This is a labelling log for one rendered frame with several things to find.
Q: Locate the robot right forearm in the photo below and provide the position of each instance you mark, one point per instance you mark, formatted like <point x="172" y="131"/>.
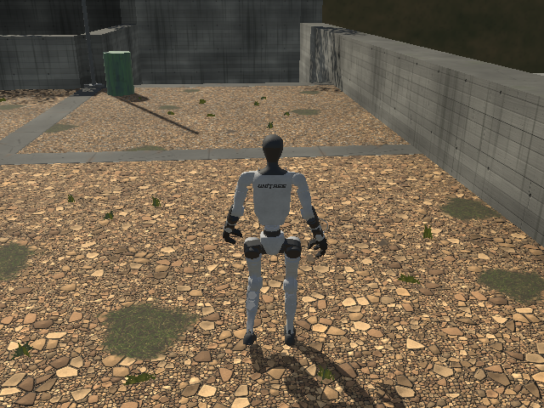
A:
<point x="315" y="227"/>

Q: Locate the robot left forearm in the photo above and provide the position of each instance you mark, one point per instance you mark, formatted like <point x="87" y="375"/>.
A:
<point x="230" y="221"/>

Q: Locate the right robot hand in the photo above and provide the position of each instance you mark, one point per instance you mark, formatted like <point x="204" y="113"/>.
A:
<point x="320" y="244"/>

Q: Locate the left robot thigh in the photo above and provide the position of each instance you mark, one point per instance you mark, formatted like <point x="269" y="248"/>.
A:
<point x="252" y="250"/>

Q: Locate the robot left shin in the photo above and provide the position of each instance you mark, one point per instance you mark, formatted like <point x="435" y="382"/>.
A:
<point x="252" y="299"/>

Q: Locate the left robot hand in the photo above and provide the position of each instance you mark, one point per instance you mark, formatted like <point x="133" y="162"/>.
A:
<point x="227" y="238"/>

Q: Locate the robot left upper arm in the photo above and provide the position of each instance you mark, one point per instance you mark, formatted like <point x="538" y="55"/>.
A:
<point x="241" y="190"/>

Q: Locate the robot right upper arm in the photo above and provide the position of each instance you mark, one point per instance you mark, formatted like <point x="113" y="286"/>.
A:
<point x="299" y="180"/>

